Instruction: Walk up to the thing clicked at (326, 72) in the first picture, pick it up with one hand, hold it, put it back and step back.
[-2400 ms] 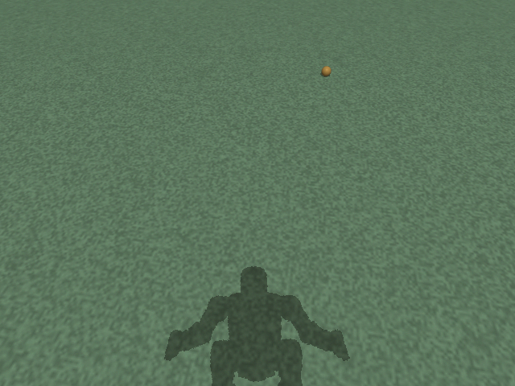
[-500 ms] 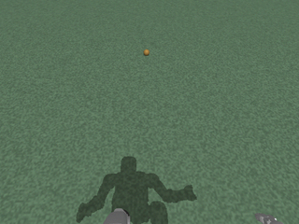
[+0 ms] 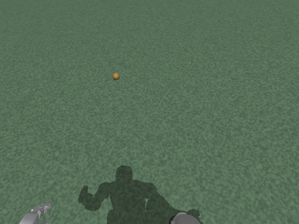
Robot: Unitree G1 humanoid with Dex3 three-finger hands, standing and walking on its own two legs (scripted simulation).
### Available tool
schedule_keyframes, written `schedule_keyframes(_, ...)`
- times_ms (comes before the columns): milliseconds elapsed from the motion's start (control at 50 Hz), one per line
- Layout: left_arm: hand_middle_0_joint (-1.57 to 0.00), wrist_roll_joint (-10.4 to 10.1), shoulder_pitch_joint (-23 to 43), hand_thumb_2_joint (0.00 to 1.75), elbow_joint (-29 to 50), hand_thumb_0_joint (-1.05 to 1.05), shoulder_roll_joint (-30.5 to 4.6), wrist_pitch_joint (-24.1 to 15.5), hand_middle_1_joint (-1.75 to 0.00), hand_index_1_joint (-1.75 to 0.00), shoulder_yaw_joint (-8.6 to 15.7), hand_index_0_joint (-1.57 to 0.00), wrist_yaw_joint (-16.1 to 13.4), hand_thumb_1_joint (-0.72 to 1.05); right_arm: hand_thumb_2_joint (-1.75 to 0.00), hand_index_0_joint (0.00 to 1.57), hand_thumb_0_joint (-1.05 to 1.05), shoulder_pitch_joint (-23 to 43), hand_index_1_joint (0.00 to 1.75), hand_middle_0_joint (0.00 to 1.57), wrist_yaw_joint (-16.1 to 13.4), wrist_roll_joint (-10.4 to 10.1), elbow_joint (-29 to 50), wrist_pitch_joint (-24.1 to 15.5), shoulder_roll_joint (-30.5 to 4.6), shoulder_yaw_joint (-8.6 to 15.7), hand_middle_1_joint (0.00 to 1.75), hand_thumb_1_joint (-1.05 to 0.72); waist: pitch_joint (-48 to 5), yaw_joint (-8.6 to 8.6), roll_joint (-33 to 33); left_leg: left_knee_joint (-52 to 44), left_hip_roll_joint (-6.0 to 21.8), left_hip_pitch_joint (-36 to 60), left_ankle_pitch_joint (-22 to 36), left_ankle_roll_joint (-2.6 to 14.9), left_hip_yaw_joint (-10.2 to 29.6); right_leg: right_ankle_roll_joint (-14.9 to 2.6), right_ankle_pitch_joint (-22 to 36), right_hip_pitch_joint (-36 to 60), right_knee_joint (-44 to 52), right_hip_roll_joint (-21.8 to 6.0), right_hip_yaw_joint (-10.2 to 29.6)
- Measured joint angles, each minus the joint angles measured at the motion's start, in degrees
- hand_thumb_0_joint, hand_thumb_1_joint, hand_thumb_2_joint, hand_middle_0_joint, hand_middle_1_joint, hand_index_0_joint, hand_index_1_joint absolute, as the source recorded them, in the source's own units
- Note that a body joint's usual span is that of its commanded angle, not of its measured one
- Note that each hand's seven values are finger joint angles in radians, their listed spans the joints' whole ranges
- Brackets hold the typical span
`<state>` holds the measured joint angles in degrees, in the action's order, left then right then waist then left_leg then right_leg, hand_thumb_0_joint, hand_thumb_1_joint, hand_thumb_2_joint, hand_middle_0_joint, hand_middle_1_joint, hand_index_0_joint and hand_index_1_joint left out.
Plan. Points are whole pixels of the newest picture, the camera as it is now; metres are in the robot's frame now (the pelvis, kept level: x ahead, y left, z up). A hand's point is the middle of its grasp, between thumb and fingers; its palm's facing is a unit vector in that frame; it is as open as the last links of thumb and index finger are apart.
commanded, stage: walk up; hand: left
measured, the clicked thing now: (116, 76) +1.62 +0.26 -0.71
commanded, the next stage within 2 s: none
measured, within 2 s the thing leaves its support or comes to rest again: neither
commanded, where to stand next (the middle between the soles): +1.24 +0.07 m, yaw +0 degrees
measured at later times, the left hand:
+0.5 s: hand (61, 194) +0.27 +0.28 -0.12, palm faces +0.04 -0.91 -0.40, open 7.4 cm
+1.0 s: hand (82, 107) +0.62 +0.26 -0.11, palm faces -0.08 -0.93 -0.37, open 7.4 cm
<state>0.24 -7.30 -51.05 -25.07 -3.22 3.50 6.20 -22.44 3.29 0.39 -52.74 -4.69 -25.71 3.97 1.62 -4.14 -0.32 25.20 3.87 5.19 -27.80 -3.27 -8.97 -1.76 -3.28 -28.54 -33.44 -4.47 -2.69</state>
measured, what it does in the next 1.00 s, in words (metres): walks ahead: left foot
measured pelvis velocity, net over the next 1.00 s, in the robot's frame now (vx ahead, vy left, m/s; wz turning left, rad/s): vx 0.51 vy -0.01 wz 0.00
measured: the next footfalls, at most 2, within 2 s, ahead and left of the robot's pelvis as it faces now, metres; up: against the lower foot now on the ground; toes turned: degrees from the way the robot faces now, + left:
left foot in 0.52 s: +0.45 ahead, +0.10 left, +0.00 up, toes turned +4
right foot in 1.04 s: +0.70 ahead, -0.14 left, +0.00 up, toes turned -3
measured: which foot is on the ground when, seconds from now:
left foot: down 0.00-0.04, up 0.06-0.50, down 0.52-1.00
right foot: down 0.00-0.56, up 0.58-1.00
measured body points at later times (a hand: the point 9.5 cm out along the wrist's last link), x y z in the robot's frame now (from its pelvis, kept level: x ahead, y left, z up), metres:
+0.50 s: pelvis +0.27 -0.01 +0.01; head +0.29 -0.01 +0.46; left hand +0.26 +0.32 -0.10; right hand +0.39 -0.33 -0.09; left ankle +0.41 +0.10 -0.71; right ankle +0.15 -0.11 -0.71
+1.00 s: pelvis +0.51 -0.01 +0.02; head +0.53 -0.02 +0.47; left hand +0.62 +0.31 -0.08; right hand +0.52 -0.33 -0.10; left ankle +0.41 +0.10 -0.71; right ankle +0.66 -0.14 -0.70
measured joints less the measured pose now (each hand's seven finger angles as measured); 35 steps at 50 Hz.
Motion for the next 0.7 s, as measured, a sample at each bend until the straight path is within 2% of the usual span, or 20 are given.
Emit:
schedule_keyframes(20, -0.2, 0.01, 0.66, 0.9, -0.34, 0.0, 1.15, -0.2, -0.3, -0.3, 0.18, -0.2, -0.35, 0.9, -0.9, 0.21, 0.01, 0.55, 0.3, 0.21, -0.28, 0.19, -0.67, 0.44, -0.52, 0.23, 0.3, -0.9, 0.6, 0.41, -2.34, 4.12, 2.27, -0.54, -1.81, 0.72, 0.43, -0.38, -2.39, 0.3, -2.18, 1.71, -1.07)
schedule_keyframes(40, -0.2, 0.14, 1.07, 0.9, -0.1, 0.0, 1.9, -0.58, -0.3, -0.3, 0.13, -0.2, -0.62, 0.9, -0.9, 0.21, 0.01, 1.19, 0.3, 0.21, -0.57, 0.35, -1.07, 0.92, -0.43, 0.33, 0.3, -0.91, 1.37, 0.81, -3.77, 10.9, 3.93, -2.6, -1.65, 2.36, 1.92, -0.77, -4.83, 0.75, -4.23, 2.82, -1.98)
schedule_keyframes(60, -0.2, 0.2, 1.13, 0.9, 0.46, 0.0, 2.25, -1.14, -0.3, -0.3, 0.0, -0.2, -0.88, 0.9, -0.9, 0.2, 0.01, 1.76, 0.3, 0.2, -0.72, 0.15, -1.09, 1.31, 0.17, 0.13, 0.3, -0.91, 1.98, 1.38, -3.63, 19.41, 3.37, -5.87, -0.77, 3.25, 4.45, -1.08, -6.97, 1.21, -5.92, 2.87, -2.08)
schedule_keyframes(100, -0.2, -0.23, 0.45, 0.9, 1.14, 0.0, 3.08, -1.7, -0.3, -0.3, -0.29, -0.2, -1.41, 0.9, -0.9, 0.2, 0.01, 2.96, 0.3, 0.2, -0.83, -0.21, -1.09, 1.58, 1.16, -0.88, 0.3, -0.91, 2.71, 2.8, -2.26, 34.15, 0.43, -13.11, 0.85, 4.08, 7.23, -1.55, -9.2, 3.77, -5.83, 2.1, -1.37)
schedule_keyframes(120, -0.2, -0.55, -0.36, 0.9, 1.21, 0.0, 3.67, -1.77, -0.3, -0.3, -0.57, -0.2, -1.77, 0.9, -0.9, 0.2, 0.01, 3.67, 0.3, 0.2, -0.8, -0.46, -1.13, 1.59, 1.29, -1.21, 0.3, -0.91, 2.85, 3.35, -2.14, 38.74, -0.48, -16.59, 3.12, 4.4, 8.12, -1.51, -9.33, 5.87, -4.09, 1.97, -1.28)
schedule_keyframes(160, -0.21, -0.89, -2.62, 0.9, 0.83, 0.0, 4.56, -1.99, -0.3, -0.3, -1.09, -0.2, -2.47, 0.9, -0.9, 0.2, 0.01, 5.13, 0.3, 0.2, -0.68, -1.06, -0.63, 1.53, 1.22, -1.48, 0.3, -0.91, 2.79, 4.24, -2.54, 41.76, -1.02, -22.7, 8.31, 5.18, 9.55, -1.33, -8.85, 10.36, 0.59, 2.35, -1.24)
schedule_keyframes(220, -0.21, -0.91, -6.44, 0.9, -0.51, 0.0, 4.76, -2.25, -0.3, -0.3, -1.27, -0.2, -3.06, 0.9, -0.9, 0.2, 0.01, 7.19, 0.3, 0.2, -0.23, -0.96, 1.31, 1.46, 0.9, -1.33, 0.3, -0.91, 2.5, 5.14, -3.3, 38.26, -0.52, -29.79, 14.35, 5.33, 11.83, -1.4, -8.34, 15.85, 6.6, 3.74, -0.88)
schedule_keyframes(280, -0.21, -0.53, -9.74, 0.9, -1.53, 0.0, 4.51, -2.36, -0.3, -0.3, -1.16, -0.2, -3.29, 0.9, -0.9, 0.2, 0.01, 8.64, 0.3, 0.2, 0.34, -0.6, 2.46, 2.0, 0.4, -0.62, 0.3, -0.91, 2.33, 5.34, -4.17, 33.73, -0.56, -34.95, 18.74, 4.29, 13.95, -1.57, -9.0, 20.39, 10.47, 5.1, -1.16)
schedule_keyframes(380, -0.21, 0.3, -12.81, 0.9, -1.86, 0.0, 3.42, -2.34, -0.3, -0.3, -0.35, -0.21, -3.58, 0.9, -0.9, 0.2, 0.0, 9.24, 0.3, 0.2, 1.34, 0.17, 1.87, 3.43, -0.08, 0.2, 0.3, -0.91, 1.52, 5.64, -4.85, 21.15, -0.69, -37.9, 23.12, 2.53, 12.59, -1.18, -11.83, 26.78, 14.52, 6.78, -3.08)
schedule_keyframes(440, -0.21, 0.59, -13.47, 0.9, -1.64, 0.0, 2.24, -2.35, -0.3, -0.3, 0.28, -0.2, -3.85, 0.9, -0.9, 0.2, 0.01, 10.21, 0.3, 0.2, 1.97, 0.61, 1.26, 3.72, 0.4, -0.01, 0.3, -0.91, 1.91, 6.23, -4.38, 12.04, -0.42, -35.91, 25.23, 3.15, 10.13, -0.75, -14.78, 29.64, 14.65, 7.74, -3.85)
schedule_keyframes(500, -0.21, 0.6, -13.94, 0.9, -1.9, 0.0, 0.86, -1.82, -0.3, -0.3, 0.7, -0.2, -4.24, 0.9, -0.9, 0.2, 0.01, 11.18, 0.3, 0.2, 2.32, 0.96, 1.27, 3.44, 1.61, -0.36, 0.3, -0.91, 1.84, 6.84, -2.78, 7.08, -0.51, -32.27, 24.39, 4.81, 8.18, -0.16, -19.2, 31.76, 12.66, 7.9, -3.99)
schedule_keyframes(520, -0.21, 0.58, -14.13, 0.9, -2.08, 0.0, 0.41, -1.56, -0.3, -0.3, 0.78, -0.2, -4.39, 0.9, -0.9, 0.2, 0.01, 11.35, 0.3, 0.2, 2.33, 1.08, 1.46, 3.19, 2.04, -0.44, 0.3, -0.91, 1.6, 6.91, -1.93, 6.03, -0.84, -30.7, 23.44, 5.32, 7.79, 0.18, -21.15, 32.19, 11.26, 7.54, -3.93)
schedule_keyframes(540, -0.21, 0.48, -13.7, 0.9, -2.5, 0.0, -0.24, -1.14, -0.3, -0.3, 0.91, -0.2, -4.6, 0.9, -0.9, 0.2, 0.01, 11.91, 0.3, 0.2, 2.14, 1.37, 1.45, 2.82, 3.04, -0.4, 0.3, -0.91, 1.93, 6.74, 0.35, 6.65, -2.31, -29.94, 21.94, 5.39, 6.9, 0.41, -23.46, 32.03, 8.5, 5.71, -3.86)
schedule_keyframes(560, -0.21, 0.32, -13.02, 0.9, -2.82, 0.0, -0.47, -0.62, -0.3, -0.3, 1.0, -0.2, -4.87, 0.9, -0.9, 0.2, 0.01, 12.51, 0.3, 0.2, 2.0, 1.8, 1.8, 2.27, 3.77, -0.51, 0.3, -0.91, 2.63, 6.74, 2.51, 7.48, -3.75, -29.17, 20.42, 5.67, 5.64, 0.24, -25.02, 30.56, 3.18, 3.56, -3.37)
schedule_keyframes(580, -0.21, -0.1, -12.39, 0.9, -2.79, 0.0, 0.11, -0.15, -0.3, -0.3, 0.84, -0.2, -5.08, 0.9, -0.9, 0.2, 0.01, 12.81, 0.3, 0.2, 1.85, 2.19, 2.74, 1.62, 3.76, -0.56, 0.3, -0.91, 3.16, 6.57, 2.92, 8.78, -4.17, -28.84, 18.77, 6.02, 5.0, 0.19, -23.91, 27.49, -4.88, 2.88, -2.21)
schedule_keyframes(640, -0.2, -0.48, -10.45, 0.9, -2.64, 0.0, 2.15, 0.18, -0.3, -0.3, -1.04, -0.2, -5.04, 0.9, -0.9, 0.2, 0.0, 12.36, 0.3, 0.2, 0.74, 0.84, 4.78, 0.42, 3.51, -0.22, 0.3, -0.91, 3.89, 4.64, 0.85, 8.81, -3.76, -25.77, 16.03, 7.07, 5.7, -0.46, -23.73, 17.01, -26.73, 5.39, 1.5)
schedule_keyframes(700, -0.21, -0.83, -9.2, 0.9, -1.27, 0.0, 2.29, -0.37, -0.3, -0.3, -2.02, -0.2, -4.15, 0.9, -0.9, 0.21, 0.0, 10.29, 0.3, 0.2, -0.33, -0.5, 4.71, 0.22, 4.05, -0.97, 0.3, -0.91, 3.24, 3.89, 1.36, 3.32, -4.33, -19.85, 16.12, 6.76, 5.22, -0.6, -18.21, 8.82, -31.14, 4.37, 4.37)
